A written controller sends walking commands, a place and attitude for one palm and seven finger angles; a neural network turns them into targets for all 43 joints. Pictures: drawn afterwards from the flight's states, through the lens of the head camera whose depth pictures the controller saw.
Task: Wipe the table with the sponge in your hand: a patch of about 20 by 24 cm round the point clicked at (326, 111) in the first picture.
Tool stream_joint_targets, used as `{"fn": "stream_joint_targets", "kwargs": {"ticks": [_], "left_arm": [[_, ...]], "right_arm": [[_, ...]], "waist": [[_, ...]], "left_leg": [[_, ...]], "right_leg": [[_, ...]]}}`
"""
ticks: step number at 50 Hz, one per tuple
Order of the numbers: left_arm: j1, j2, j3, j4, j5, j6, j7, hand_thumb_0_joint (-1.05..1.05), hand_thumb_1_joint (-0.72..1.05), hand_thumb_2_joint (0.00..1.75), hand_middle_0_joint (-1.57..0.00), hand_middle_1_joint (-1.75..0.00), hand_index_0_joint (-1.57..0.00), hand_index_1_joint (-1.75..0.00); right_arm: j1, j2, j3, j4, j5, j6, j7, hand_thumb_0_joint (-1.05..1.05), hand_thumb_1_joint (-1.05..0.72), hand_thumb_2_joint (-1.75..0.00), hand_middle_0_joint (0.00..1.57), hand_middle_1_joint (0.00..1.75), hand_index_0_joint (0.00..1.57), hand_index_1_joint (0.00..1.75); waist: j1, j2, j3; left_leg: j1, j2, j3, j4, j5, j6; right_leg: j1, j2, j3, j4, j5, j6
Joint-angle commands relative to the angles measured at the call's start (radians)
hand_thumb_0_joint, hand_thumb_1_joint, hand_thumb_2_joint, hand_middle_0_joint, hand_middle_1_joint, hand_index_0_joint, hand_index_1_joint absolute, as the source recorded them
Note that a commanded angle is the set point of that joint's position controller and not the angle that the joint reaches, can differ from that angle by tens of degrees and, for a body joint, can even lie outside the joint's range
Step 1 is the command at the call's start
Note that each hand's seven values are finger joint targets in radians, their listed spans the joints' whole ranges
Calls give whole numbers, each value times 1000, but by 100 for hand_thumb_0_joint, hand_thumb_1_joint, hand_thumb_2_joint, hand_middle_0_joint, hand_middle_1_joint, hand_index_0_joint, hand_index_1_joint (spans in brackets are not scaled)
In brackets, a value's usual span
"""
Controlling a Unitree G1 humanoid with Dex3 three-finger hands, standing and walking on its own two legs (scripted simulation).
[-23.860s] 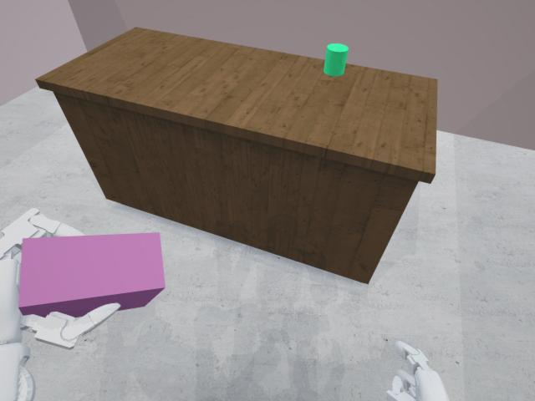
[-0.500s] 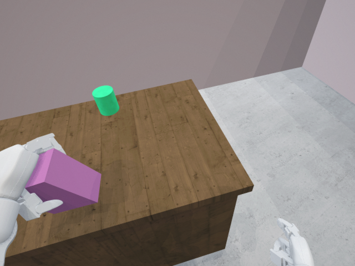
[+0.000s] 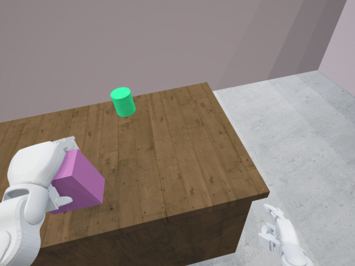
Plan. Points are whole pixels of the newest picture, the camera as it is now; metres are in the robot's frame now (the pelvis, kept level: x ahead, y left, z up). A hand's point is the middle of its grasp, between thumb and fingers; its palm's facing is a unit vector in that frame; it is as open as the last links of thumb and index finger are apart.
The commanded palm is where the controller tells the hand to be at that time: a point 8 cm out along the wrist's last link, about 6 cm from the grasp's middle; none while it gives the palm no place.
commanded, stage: turn the palm down, sponge in hand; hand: left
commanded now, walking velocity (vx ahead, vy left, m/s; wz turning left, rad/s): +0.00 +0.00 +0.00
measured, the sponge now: (70, 188) +0.22 +0.29 +0.08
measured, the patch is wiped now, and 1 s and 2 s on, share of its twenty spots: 0.00 0.00 0.00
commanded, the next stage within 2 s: move the sponge above the wiping area in 0.54 s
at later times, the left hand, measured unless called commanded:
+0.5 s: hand (61, 174) +0.23 +0.29 +0.13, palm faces +0.03 -0.06 -1.00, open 10.0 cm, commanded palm +0.20 +0.28 +0.19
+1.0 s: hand (73, 174) +0.24 +0.27 +0.11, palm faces +0.02 -0.07 -1.00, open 10.0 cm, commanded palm +0.21 +0.27 +0.18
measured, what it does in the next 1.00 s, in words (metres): stands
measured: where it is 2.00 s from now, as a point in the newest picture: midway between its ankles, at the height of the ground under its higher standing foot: outside the picture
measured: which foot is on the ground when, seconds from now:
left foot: down 0.00-1.00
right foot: down 0.00-1.00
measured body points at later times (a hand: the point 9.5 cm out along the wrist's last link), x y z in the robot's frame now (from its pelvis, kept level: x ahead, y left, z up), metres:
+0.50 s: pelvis +0.00 +0.00 +0.00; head +0.00 -0.05 +0.45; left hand +0.22 +0.29 +0.18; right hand +0.25 -0.19 -0.09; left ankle +0.00 +0.10 -0.74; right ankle +0.02 -0.09 -0.74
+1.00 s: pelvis +0.00 +0.00 +0.00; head +0.00 -0.05 +0.45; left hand +0.23 +0.27 +0.17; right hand +0.25 -0.20 -0.08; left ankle +0.00 +0.10 -0.74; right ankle +0.02 -0.09 -0.74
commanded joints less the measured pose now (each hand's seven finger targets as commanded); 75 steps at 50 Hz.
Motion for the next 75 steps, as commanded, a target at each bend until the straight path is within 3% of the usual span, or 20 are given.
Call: {"fn": "stream_joint_targets", "kwargs": {"ticks": [1,6,7,9,12,13,17,23,27,28,32,33,37,38,42,47,52,54,64,75], "left_arm": [[-207,246,141,-165,82,7,27,0,10,130,-120,-160,-120,-160],[-223,234,124,-145,124,20,24,0,10,130,-120,-160,-120,-160],[-250,247,140,-175,136,25,28,0,10,130,-120,-160,-120,-160],[-226,213,112,-151,123,19,24,0,10,130,-120,-160,-120,-160],[-250,255,150,-190,134,20,24,0,10,130,-120,-160,-120,-160],[-229,204,108,-172,126,19,23,0,10,130,-120,-160,-120,-160],[-227,242,148,-165,130,26,25,0,10,130,-120,-160,-120,-160],[-241,202,102,-158,129,31,22,0,10,130,-120,-160,-120,-160],[-245,253,148,-183,135,26,21,0,10,130,-120,-160,-120,-160],[-234,200,102,-171,128,22,22,0,10,130,-120,-160,-120,-160],[-248,250,149,-177,136,23,29,0,10,130,-120,-160,-120,-160],[-242,194,100,-179,133,17,30,0,10,130,-120,-160,-120,-160],[-265,204,107,-144,138,33,34,0,10,130,-120,-160,-120,-160],[-260,144,48,-139,137,31,34,0,10,130,-120,-160,-120,-160],[-277,209,98,-118,155,40,44,0,10,130,-120,-160,-120,-160],[-297,217,108,-101,161,39,52,0,10,130,-120,-160,-120,-160],[-264,204,105,-59,148,46,51,0,10,130,-120,-160,-120,-160],[-302,153,44,-44,145,41,43,0,10,130,-120,-160,-120,-160],[-328,161,58,-46,172,-12,71,0,10,130,-120,-160,-120,-160],[-355,112,-7,-1,185,75,85,0,10,130,-120,-160,-120,-160]], "right_arm": [[-206,-95,-32,-171,-8,-44,4,0,-90,-90,20,30,20,30],[-220,-90,-34,-164,-7,-39,14,0,-90,-90,20,30,20,30],[-264,-90,-30,-167,-3,-45,19,0,-90,-90,20,30,20,30],[-225,-86,-35,-162,-4,-46,19,0,-90,-90,20,30,20,30],[-272,-90,-33,-163,-7,-51,19,0,-90,-90,20,30,20,30],[-239,-85,-36,-162,-9,-52,18,0,-90,-90,20,30,20,30],[-264,-92,-36,-158,-5,-54,19,0,-90,-90,20,30,20,30],[-247,-89,-36,-155,-6,-60,14,0,-90,-90,20,30,20,30],[-269,-94,-37,-154,-9,-65,13,0,-90,-90,20,30,20,30],[-240,-85,-37,-156,-8,-67,12,0,-90,-90,20,30,20,30],[-267,-94,-38,-149,-7,-67,12,0,-90,-90,20,30,20,30],[-241,-86,-40,-152,-8,-69,13,0,-90,-90,20,30,20,30],[-268,-91,-38,-145,-3,-67,15,0,-90,-90,20,30,20,30],[-242,-86,-41,-147,-4,-68,14,0,-90,-90,20,30,20,30],[-265,-92,-40,-141,-4,-63,13,0,-90,-90,20,30,20,30],[-266,-92,-41,-137,-7,-58,12,0,-90,-90,20,30,20,30],[-258,-97,-42,-134,-3,-53,13,0,-90,-90,20,30,20,30],[-238,-92,-43,-135,-1,-56,9,0,-90,-90,20,30,20,30],[-214,-90,-56,-124,-11,-73,6,0,-90,-90,20,30,20,30],[-238,-97,-52,-122,-1,-44,17,0,-90,-90,20,30,20,30]], "waist": [[1,-36,-178],[5,-43,-180],[12,0,-176],[1,-49,-185],[20,-14,-201],[6,-36,-203],[15,-41,-176],[4,-44,-198],[16,-29,-203],[1,-46,-203],[14,-34,-190],[3,-31,-212],[4,-55,-158],[-9,-43,-177],[5,-55,-169],[8,-44,-191],[2,-62,-167],[-15,-69,-157],[-2,-49,-231],[-9,-65,-220]], "left_leg": [[15,24,-105,-79,218,0],[23,24,-106,-84,231,2],[25,22,-113,-88,217,3],[33,23,-108,-84,228,6],[53,18,-114,-86,240,8],[52,22,-99,-79,254,11],[49,19,-110,-87,233,8],[55,17,-92,-81,228,11],[65,13,-104,-79,237,11],[60,17,-91,-75,249,13],[64,13,-105,-78,233,9],[69,18,-90,-73,248,11],[55,15,-108,-88,209,6],[57,18,-88,-84,212,10],[47,10,-103,-96,187,9],[60,8,-97,-88,209,9],[49,8,-93,-84,213,9],[50,11,-85,-85,193,11],[81,11,-86,-75,258,11],[68,11,-85,-90,258,7]], "right_leg": [[87,-30,122,-82,104,-23],[95,-31,130,-90,104,-26],[99,-16,159,-91,91,-40],[100,-28,131,-95,100,-28],[110,-17,167,-95,120,-42],[114,-26,130,-93,134,-32],[99,-17,170,-107,116,-40],[104,-30,148,-106,115,-30],[110,-22,188,-110,134,-42],[115,-33,149,-104,144,-30],[101,-21,190,-115,126,-41],[110,-33,154,-105,141,-31],[75,-18,182,-123,100,-40],[86,-29,147,-117,104,-29],[91,-16,181,-125,77,-40],[104,-18,187,-124,106,-43],[94,-21,184,-128,119,-39],[75,-29,157,-132,97,-27],[110,-27,154,-114,167,-36],[103,-26,140,-110,174,-34]]}}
